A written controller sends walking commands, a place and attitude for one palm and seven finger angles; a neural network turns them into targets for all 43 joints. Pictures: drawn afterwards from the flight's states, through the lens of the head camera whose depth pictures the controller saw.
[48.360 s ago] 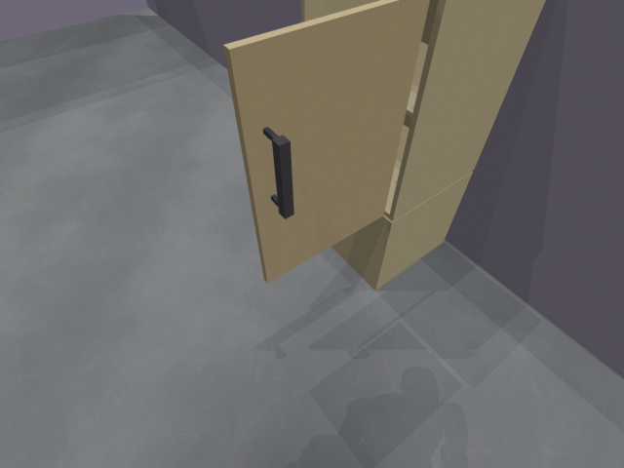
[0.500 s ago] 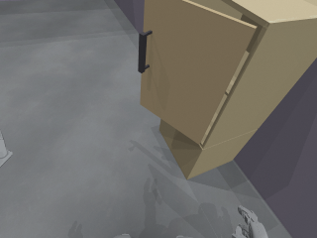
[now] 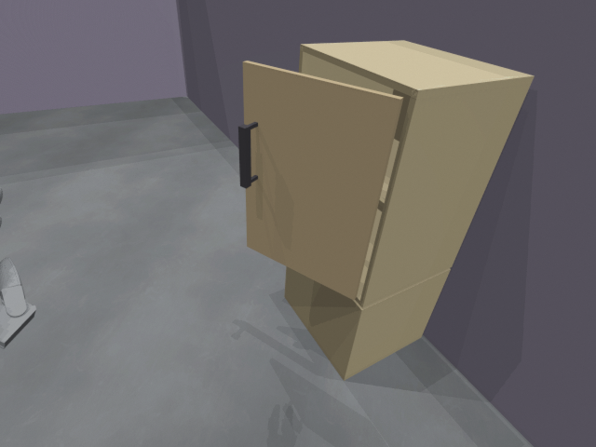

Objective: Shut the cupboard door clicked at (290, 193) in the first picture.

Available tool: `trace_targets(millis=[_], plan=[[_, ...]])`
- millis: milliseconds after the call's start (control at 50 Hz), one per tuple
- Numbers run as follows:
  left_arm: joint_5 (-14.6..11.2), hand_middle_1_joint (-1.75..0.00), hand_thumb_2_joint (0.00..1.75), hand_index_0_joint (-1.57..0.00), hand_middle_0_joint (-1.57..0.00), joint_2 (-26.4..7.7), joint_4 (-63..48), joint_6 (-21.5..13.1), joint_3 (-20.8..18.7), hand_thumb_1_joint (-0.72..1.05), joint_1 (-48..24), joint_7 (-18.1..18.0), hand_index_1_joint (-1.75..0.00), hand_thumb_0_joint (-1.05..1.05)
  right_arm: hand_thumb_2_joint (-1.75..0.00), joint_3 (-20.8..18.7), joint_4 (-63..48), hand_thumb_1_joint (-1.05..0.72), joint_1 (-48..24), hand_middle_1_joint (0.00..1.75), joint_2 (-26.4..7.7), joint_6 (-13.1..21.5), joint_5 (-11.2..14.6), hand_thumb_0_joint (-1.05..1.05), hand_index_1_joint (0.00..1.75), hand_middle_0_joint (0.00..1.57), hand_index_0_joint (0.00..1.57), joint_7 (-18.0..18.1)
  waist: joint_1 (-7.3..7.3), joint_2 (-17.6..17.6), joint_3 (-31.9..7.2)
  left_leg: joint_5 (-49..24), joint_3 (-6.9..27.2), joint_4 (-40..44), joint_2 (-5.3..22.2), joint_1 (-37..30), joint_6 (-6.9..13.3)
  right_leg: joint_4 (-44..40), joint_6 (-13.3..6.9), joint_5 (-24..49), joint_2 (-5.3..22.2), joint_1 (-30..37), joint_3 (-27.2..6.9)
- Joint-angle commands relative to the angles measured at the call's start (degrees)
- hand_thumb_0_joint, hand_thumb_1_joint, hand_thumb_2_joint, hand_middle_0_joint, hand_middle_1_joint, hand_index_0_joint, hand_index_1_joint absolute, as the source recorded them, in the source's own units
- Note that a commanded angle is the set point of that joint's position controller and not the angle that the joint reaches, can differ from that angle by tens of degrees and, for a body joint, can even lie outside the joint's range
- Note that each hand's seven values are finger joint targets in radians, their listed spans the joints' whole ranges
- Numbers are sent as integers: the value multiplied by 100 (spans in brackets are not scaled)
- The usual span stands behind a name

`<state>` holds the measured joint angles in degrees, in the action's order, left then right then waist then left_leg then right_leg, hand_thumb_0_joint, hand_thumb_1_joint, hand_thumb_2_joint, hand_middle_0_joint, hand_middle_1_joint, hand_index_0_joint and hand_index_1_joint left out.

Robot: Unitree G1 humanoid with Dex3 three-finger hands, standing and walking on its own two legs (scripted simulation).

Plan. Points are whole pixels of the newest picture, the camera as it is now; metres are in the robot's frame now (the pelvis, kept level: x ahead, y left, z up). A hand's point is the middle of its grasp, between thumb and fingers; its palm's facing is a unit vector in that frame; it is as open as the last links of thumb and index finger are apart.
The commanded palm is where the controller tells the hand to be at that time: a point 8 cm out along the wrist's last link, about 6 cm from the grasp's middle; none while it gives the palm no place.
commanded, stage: stop stepping back and stand still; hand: left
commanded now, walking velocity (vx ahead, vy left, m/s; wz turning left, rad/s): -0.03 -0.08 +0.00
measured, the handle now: (249, 155) +0.86 +0.16 +0.04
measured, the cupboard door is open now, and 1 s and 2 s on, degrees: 27 27 27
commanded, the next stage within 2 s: let the arm hang, fingers relaxed in 0.92 s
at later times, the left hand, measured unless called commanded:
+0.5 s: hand out of the picture +0.18 +0.34 +0.20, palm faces +0.56 -0.74 -0.37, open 7.4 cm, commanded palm +0.14 +0.34 +0.20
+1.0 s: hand out of the picture +0.18 +0.34 +0.17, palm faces +0.35 -0.79 -0.51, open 7.4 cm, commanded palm none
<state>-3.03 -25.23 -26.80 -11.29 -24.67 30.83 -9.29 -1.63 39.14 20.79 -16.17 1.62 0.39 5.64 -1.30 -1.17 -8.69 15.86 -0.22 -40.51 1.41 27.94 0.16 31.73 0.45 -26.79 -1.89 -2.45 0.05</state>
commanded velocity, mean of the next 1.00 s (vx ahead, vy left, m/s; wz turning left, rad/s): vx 0.00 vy -0.09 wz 0.00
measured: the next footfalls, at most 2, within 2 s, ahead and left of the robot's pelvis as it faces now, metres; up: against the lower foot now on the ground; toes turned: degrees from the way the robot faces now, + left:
right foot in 0.28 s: -0.07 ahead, -0.01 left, +0.00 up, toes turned -1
left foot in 0.52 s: +0.04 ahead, +0.21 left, +0.00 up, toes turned +2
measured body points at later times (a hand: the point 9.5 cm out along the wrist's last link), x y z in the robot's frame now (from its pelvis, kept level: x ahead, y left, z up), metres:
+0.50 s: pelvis -0.01 +0.05 +0.02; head -0.06 +0.04 +0.46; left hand +0.15 +0.37 +0.22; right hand +0.11 -0.20 -0.09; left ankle +0.01 +0.19 -0.70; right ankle -0.07 -0.02 -0.72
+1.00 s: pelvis -0.03 +0.07 +0.02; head -0.03 +0.07 +0.47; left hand +0.15 +0.38 +0.20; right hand +0.11 -0.17 -0.07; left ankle +0.00 +0.21 -0.72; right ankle -0.07 -0.02 -0.72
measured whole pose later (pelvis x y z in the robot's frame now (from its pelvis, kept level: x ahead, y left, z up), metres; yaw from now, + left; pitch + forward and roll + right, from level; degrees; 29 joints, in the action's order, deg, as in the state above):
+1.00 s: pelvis -0.03 +0.07 +0.02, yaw -3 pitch +1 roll -1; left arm -4.7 -26.2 -26.4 -7.3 -24.9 36.6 -8.8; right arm 0.2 34.9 13.3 -11.6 1.0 1.8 3.9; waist -2.2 -1.0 -2.8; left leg 14.0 -3.9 -31.2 4.8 17.9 -1.6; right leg 28.4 -1.3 -19.0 -1.2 -10.3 3.3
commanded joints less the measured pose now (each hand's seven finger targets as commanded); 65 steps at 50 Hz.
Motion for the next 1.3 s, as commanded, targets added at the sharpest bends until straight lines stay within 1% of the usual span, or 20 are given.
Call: trace_targets(millis=[0, 60, 80, 120, 180, 220, 260, 280, 340, 420, 540, 600, 700, 820, 980, 1000, 1060, 1180, 1220, 1280], plan=[[178, -30, 90, -20, -20, -772, -122, -149, 25, 90, -1999, -79, -30, 0, -90, -84, -950, -90, -1189, 30, -502, 387, 11, 0, 30, 20, 20, 90, -221, 311, 2433, 719, 684, 333, 320, -1296, 87, -1180, -541, -1235, 888, -3860, -445], [58, -30, 90, -20, -20, -854, -1040, -321, -185, 90, -2035, -54, -30, 0, -90, -68, -1106, -90, -1314, 30, -550, 604, 6, 0, 30, 20, 20, 76, -50, -1844, 1573, 3375, 2598, 3604, 988, -403, -27, 1076, -125, -572, -412, -1827, 143], [36, -30, 90, -20, -20, -1052, -1398, -376, -413, 90, -1951, -52, -30, 0, -90, -65, -1161, -90, -1378, 30, -500, 678, -23, 0, 30, 20, 20, 30, 62, -1875, 1244, 3697, 2651, 4023, 1117, -246, -317, 1442, -143, -578, -548, -1339, 165], [-70, -30, 90, -20, -20, -1431, -2141, -440, -872, 90, -1267, -32, -30, 0, -90, -134, -1160, -90, -1328, 30, -401, 792, -99, 0, 30, 20, 20, -82, 219, -1643, 369, 3211, 2293, 4113, 1096, -715, -737, 1471, -179, -592, -672, -964, 273], [-197, -30, 90, -20, -20, -1326, -2849, -423, -1030, 90, 327, 46, -30, 0, -90, -141, -1376, -90, -1248, 30, -177, 833, -145, 0, 30, 20, 20, -314, 306, -1783, -734, 1661, 805, 3390, 737, -1035, -646, 360, -315, -370, -651, 35, 585], [-227, -30, 90, -20, -20, -1428, -2559, -275, -1295, 90, 1266, 25, -30, 0, -90, -111, -1395, -90, -1127, 30, -68, 708, -78, 0, 30, 20, 20, -387, 277, -1060, -817, 1109, -58, 2191, 227, -795, -515, -839, -391, -17, -194, 322, 258], [-223, -30, 90, -20, -20, -1371, -2383, -119, -1231, 90, 917, -2, -30, 0, -90, -137, -1218, -90, -1075, 30, -77, 387, -77, 0, 30, 20, 20, -342, 133, 746, -138, 574, -264, -635, -174, -471, -312, -2166, -968, -649, 1608, -1212, -1934], [-253, -30, 90, -20, -20, -1472, -2239, -120, -1281, 90, 361, -62, -30, 0, -90, -118, -1070, -90, -1065, 30, -121, 276, -105, 0, 30, 20, 20, -283, 68, 871, 329, 493, 12, -1529, -72, 217, -265, -2479, -1389, -681, 2245, -1491, -2313], [-188, -30, 90, -20, -20, -944, -455, 80, -849, 90, -129, -161, -30, 0, -90, -6, -1044, -90, -1094, 30, -119, 246, 6, 0, 30, 20, 20, -195, -131, 584, 973, 403, 443, -1470, 309, 492, -131, -2180, -1194, -1179, 1817, -1782, -1744], [-26, -30, 90, -20, -20, -653, 444, 271, -196, 90, -1022, -175, -30, 0, -90, 37, -893, -90, -1414, 30, -242, 274, 53, 0, 30, 20, 20, -25, 58, 502, 1471, 348, -305, 406, 132, -527, 58, -1723, -766, 102, 1239, -1850, -817], [45, -30, 90, -20, -20, -814, -1430, 40, 65, 90, -1469, -88, -30, 0, -90, -83, -1183, -90, -1310, 30, -441, 518, 96, 0, 30, 20, 20, 17, 131, 269, 377, -3183, 337, 1243, 922, -2367, 368, 10, 356, 3554, 426, -1316, 49], [42, -30, 90, -20, -20, -1240, -2585, -90, -523, 90, -1240, -80, -30, 0, -90, -47, -1283, -90, -1241, 30, -214, 627, 53, 0, 30, 20, 20, -107, 105, -810, -12, -4405, 185, 1117, 826, -2309, 269, 239, 112, 3311, 238, -1059, 292], [-110, -30, 90, -20, -20, -1365, -2307, -185, -1211, 90, 246, -117, -30, 0, -90, -145, -1405, -90, -1127, 30, -184, 594, 70, 0, 30, 20, 20, -196, 105, -1279, -255, -3253, -59, 1090, 761, -1728, 4, -389, -80, 3057, 258, -415, 151], [-202, -30, 90, -20, -20, -953, -911, -3, -1080, 90, 1051, -76, -30, 0, -90, -146, -1343, -90, -983, 30, -165, 309, 132, 0, 30, 20, 20, -212, -17, 69, -585, -2853, -303, 717, 536, -1446, -84, -302, -127, 5259, 697, 4, -104], [-75, -30, 90, -20, -20, -911, -1236, 91, -445, 90, 99, -92, -30, 0, -90, -18, -1326, -90, -1298, 30, -221, 299, 110, 0, 30, 20, 20, -33, 37, 58, 220, -1705, -65, 1278, 503, -1443, 65, -779, -1, 2990, 569, -832, -49], [351, -30, 90, -20, -20, 72, 2793, 819, 1980, 90, -537, 698, -30, 0, -90, -184, -525, -90, -1800, 30, -1220, 670, 90, 0, 30, 20, 20, -580, -49, -200, 1060, -2411, 69, 705, 665, -996, 99, -39, -167, 3176, 974, -1560, 330], [401, -30, 90, -20, -20, 501, 3521, 1282, 1957, 90, -701, 933, -30, 0, -90, -96, -262, -90, -1233, 30, -748, 177, -80, 0, 30, 20, 20, -569, 100, -326, 1009, -278, 306, 1249, 810, -372, 216, -233, -166, 748, 686, -1617, 142], [494, -30, 90, -20, -20, 237, 5385, 1318, 2077, 90, -1642, 839, -30, 0, -90, -54, 169, -90, -649, 30, -432, -354, -275, 0, 30, 20, 20, -533, -139, 1605, 1229, 607, -171, -349, -50, -1407, 46, -1656, -847, -1333, 1448, -3157, -685], [474, -30, 90, -20, -20, 267, 5893, 1346, 2127, 90, -1829, 803, -30, 0, -90, -42, 377, -90, -419, 30, -367, -371, -265, 0, 30, 20, 20, -520, -242, 1040, 1215, 283, -100, -71, 29, -1642, 48, -1254, -801, -791, 1338, -3088, -511], [392, -30, 90, -20, -20, 698, 6724, 1311, 2201, 90, -1193, 830, -30, 0, -90, -26, 637, -90, -367, 30, -530, -218, -279, 0, 30, 20, 20, -489, 16, -1395, 1055, 856, 1453, 2227, 844, -537, 411, 185, -193, 162, 382, -1681, 163]])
